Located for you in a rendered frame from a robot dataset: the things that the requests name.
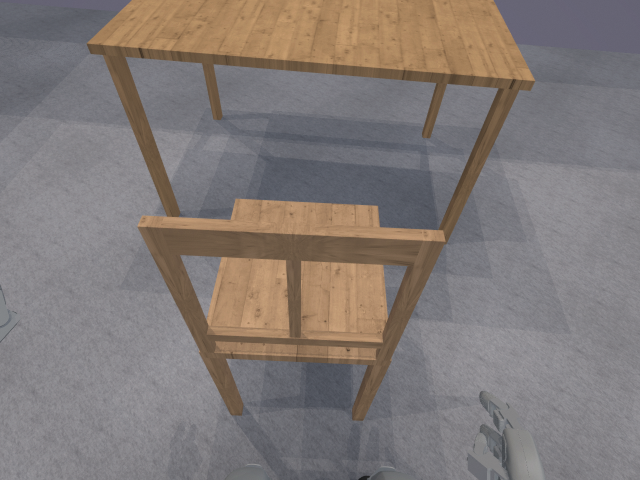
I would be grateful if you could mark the left robot hand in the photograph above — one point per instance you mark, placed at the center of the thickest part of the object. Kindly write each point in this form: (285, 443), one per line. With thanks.
(8, 319)

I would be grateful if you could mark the right robot hand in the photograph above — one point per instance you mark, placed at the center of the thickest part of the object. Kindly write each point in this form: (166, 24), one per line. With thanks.
(516, 456)

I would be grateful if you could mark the table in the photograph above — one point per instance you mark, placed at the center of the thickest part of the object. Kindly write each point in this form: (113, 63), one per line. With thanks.
(460, 42)

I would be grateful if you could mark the chair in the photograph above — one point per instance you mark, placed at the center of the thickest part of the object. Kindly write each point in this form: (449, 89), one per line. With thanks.
(297, 282)

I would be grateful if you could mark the right robot shin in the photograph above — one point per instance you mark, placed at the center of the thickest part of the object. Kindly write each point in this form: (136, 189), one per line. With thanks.
(383, 468)

